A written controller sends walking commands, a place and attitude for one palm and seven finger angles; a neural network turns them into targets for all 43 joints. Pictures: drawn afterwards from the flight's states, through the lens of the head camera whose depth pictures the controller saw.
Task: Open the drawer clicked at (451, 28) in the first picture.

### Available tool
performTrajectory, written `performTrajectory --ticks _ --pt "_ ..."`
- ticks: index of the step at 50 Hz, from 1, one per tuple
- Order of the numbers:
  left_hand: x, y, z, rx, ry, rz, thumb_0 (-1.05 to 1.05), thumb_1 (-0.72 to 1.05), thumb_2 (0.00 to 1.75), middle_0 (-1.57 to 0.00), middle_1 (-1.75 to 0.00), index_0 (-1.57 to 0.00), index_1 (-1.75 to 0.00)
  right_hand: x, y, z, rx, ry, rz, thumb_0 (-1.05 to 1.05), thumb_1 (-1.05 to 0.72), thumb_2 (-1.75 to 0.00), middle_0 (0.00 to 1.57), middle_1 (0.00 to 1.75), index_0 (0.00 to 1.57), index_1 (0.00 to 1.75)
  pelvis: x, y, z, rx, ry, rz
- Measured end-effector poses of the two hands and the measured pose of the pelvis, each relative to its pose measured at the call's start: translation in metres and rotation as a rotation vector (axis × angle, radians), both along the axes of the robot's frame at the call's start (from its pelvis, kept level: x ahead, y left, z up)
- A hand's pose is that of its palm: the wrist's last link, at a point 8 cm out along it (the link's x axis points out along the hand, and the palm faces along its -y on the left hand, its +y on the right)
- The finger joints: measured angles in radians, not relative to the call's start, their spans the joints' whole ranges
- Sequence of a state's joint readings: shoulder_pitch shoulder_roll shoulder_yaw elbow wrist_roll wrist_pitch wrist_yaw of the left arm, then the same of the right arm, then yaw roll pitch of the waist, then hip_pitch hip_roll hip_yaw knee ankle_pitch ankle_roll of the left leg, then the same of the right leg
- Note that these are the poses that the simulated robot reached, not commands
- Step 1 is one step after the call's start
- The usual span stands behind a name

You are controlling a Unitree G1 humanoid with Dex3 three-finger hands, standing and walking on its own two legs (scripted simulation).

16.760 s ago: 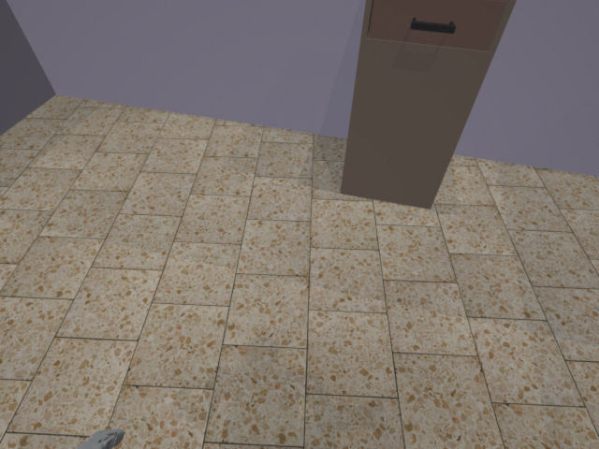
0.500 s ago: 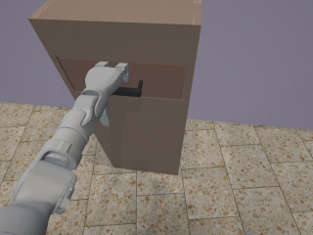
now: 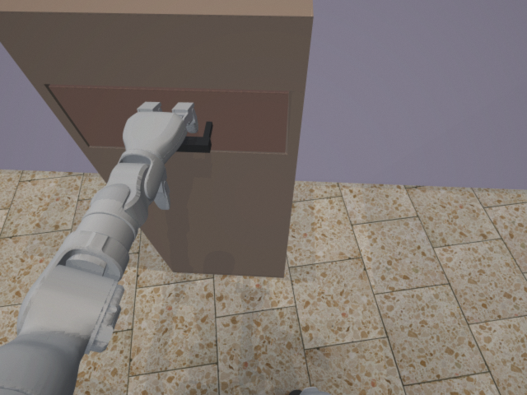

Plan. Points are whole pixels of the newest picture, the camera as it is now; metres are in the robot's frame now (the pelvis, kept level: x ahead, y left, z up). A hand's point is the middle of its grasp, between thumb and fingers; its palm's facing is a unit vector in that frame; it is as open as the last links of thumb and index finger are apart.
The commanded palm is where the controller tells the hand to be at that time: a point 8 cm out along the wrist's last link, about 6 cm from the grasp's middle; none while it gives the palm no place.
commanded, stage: lower the fingers behind the handle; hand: left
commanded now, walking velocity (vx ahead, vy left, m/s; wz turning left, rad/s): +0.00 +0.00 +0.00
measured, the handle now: (173, 135) +0.53 +0.14 +0.06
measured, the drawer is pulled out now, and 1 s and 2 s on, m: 0.00 0.00 0.00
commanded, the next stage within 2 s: close the thumb around the handle in 0.84 s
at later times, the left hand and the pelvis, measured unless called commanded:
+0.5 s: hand (167, 169) +0.47 +0.15 +0.03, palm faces -0.02 -0.01 -1.00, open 13.8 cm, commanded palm +0.45 +0.16 +0.09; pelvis -0.01 +0.00 -0.01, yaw +1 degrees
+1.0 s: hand (167, 166) +0.48 +0.15 +0.03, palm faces -0.04 -0.01 -1.00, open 13.8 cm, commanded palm +0.46 +0.16 +0.09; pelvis +0.00 +0.00 -0.01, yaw +0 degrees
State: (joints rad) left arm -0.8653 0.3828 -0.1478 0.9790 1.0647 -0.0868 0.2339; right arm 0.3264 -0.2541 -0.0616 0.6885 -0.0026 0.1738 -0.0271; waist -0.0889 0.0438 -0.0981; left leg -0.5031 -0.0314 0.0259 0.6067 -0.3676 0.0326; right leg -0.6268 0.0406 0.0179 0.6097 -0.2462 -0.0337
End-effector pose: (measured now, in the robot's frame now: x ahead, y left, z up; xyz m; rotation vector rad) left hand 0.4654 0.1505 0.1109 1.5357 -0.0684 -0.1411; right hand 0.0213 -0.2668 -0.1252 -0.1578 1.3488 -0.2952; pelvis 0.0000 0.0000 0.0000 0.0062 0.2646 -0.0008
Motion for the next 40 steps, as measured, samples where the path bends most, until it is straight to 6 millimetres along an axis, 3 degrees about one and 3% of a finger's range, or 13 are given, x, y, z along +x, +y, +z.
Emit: performTrajectory --ticks 11,21,40 --pt "-0.003 0.002 -0.011 0.028 0.002 0.068 0.00 -0.49 0.30 -0.33 -1.21 -0.33 -1.21 0.012 0.003 -0.002 0.018 -0.036 0.002 0.01 -0.91 -0.90 0.20 0.30 0.20 0.30 -0.001 -0.001 -0.001 0.000 0.009 -0.005" --pt "-0.014 0.002 -0.020 0.021 0.000 0.022 0.00 -0.49 0.30 -0.31 -1.20 -0.32 -1.20 0.024 0.002 -0.004 0.007 -0.072 0.036 0.00 -0.91 -0.90 0.20 0.30 0.20 0.30 -0.004 -0.001 -0.005 -0.001 0.012 0.010" --pt "-0.006 0.004 -0.023 0.029 0.004 0.054 0.00 -0.49 0.30 -0.31 -1.20 -0.32 -1.20 0.001 0.003 -0.007 0.005 -0.018 0.008 0.01 -0.91 -0.90 0.20 0.30 0.20 0.30 -0.005 0.000 -0.007 -0.002 0.024 0.008"
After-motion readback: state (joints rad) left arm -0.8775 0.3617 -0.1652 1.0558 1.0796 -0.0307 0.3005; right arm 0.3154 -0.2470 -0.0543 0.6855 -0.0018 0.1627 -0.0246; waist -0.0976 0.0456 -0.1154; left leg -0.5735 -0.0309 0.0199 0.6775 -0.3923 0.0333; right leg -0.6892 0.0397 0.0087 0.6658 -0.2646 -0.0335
